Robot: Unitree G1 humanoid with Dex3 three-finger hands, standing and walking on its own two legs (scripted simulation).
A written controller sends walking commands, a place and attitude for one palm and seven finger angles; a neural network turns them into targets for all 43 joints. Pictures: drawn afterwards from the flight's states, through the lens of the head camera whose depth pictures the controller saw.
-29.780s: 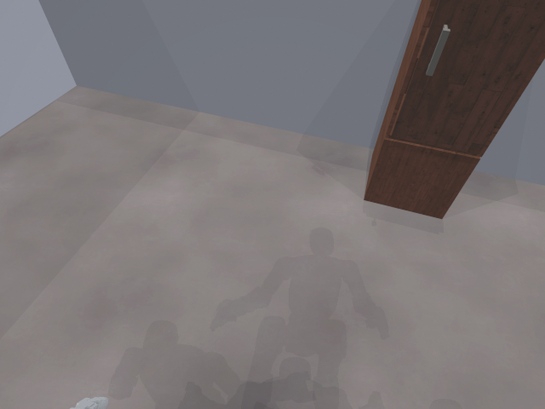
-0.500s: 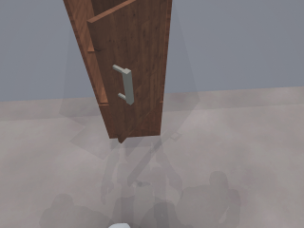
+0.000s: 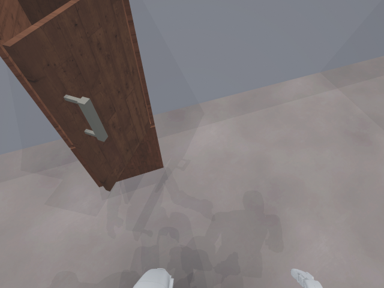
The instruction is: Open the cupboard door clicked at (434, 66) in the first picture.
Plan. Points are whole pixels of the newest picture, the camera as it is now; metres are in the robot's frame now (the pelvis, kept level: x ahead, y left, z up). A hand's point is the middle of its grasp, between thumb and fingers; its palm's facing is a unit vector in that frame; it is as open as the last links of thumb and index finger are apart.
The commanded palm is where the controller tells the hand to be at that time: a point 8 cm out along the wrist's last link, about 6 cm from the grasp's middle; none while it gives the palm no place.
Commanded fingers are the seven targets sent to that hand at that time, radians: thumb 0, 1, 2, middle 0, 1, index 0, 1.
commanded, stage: walk to a spot facing it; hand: left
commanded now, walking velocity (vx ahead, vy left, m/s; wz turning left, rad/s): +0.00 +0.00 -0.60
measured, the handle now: (87, 118) +0.47 +0.32 +0.03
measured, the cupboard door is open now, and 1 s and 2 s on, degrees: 50 50 50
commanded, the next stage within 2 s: none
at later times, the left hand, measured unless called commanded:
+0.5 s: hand (124, 265) +0.17 +0.19 -0.16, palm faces -0.31 -0.91 -0.26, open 7.4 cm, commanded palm none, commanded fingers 0.00 0.90 0.90 -0.20 -0.30 -0.20 -0.30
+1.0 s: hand (165, 240) +0.24 +0.10 -0.17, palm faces -0.57 -0.81 -0.14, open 7.4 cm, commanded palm none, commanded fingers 0.00 0.90 0.90 -0.20 -0.30 -0.20 -0.30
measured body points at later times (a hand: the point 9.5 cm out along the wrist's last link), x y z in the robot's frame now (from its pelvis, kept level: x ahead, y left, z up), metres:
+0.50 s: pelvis +0.00 +0.01 -0.01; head +0.06 -0.01 +0.43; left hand +0.19 +0.24 -0.14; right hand -0.05 -0.24 -0.16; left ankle +0.02 +0.15 -0.74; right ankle -0.03 -0.10 -0.73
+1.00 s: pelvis +0.07 +0.00 +0.00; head +0.11 -0.01 +0.45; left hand +0.27 +0.14 -0.15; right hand -0.07 -0.20 -0.13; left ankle +0.09 +0.10 -0.74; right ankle -0.01 -0.11 -0.65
